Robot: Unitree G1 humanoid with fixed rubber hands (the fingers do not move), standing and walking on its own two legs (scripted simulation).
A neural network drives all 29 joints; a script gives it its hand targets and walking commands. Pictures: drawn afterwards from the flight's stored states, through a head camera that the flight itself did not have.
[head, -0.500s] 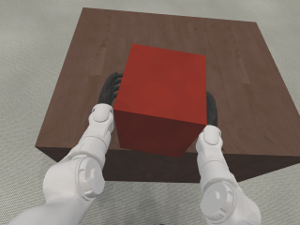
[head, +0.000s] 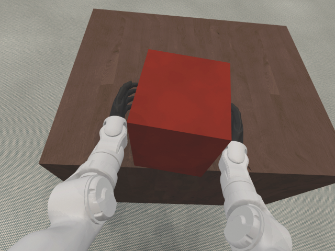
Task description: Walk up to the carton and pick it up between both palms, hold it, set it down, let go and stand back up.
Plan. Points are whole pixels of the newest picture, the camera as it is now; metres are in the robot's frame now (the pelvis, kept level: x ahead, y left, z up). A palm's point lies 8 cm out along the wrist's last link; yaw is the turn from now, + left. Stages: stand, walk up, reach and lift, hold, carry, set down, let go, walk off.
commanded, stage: reach and lift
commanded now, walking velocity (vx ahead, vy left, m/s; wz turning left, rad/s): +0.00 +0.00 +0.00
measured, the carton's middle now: (177, 119) +0.45 -0.04 -0.01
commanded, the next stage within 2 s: none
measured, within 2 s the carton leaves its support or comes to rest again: leaves its support in 0.96 s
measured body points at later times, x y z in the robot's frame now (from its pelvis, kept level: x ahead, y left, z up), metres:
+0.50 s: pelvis +0.00 +0.00 +0.00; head +0.11 +0.03 +0.43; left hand +0.46 +0.10 +0.02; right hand +0.40 -0.18 +0.01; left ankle -0.03 +0.13 -0.74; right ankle -0.02 -0.12 -0.74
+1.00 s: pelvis -0.02 +0.01 -0.01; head +0.07 +0.02 +0.43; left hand +0.44 +0.10 +0.03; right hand +0.39 -0.19 +0.02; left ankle -0.03 +0.13 -0.74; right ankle -0.02 -0.12 -0.74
